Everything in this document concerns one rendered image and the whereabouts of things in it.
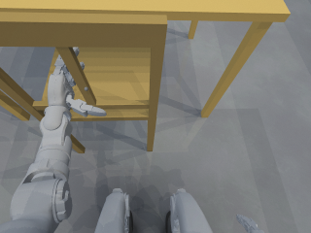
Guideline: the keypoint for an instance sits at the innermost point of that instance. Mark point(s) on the chair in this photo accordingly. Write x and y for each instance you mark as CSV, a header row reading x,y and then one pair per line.
x,y
123,56

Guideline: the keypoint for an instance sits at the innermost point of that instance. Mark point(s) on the right robot shin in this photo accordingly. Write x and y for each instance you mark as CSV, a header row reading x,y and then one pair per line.
x,y
175,226

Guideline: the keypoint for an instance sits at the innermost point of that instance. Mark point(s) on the robot left upper arm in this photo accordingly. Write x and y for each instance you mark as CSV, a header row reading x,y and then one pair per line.
x,y
39,207

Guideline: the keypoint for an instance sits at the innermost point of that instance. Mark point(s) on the right robot thigh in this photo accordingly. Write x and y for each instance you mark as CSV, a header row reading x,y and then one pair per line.
x,y
191,219

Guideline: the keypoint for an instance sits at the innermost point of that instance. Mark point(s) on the robot left hand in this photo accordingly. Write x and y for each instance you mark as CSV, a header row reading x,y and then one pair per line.
x,y
61,84

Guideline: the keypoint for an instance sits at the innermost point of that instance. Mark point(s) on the robot left forearm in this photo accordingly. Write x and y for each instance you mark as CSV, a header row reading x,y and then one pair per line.
x,y
54,153

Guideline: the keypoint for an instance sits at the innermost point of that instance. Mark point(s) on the robot right hand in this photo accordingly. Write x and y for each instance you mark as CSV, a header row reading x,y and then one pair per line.
x,y
249,225

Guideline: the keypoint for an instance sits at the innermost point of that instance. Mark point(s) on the table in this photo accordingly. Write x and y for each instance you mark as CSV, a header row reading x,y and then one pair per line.
x,y
261,13

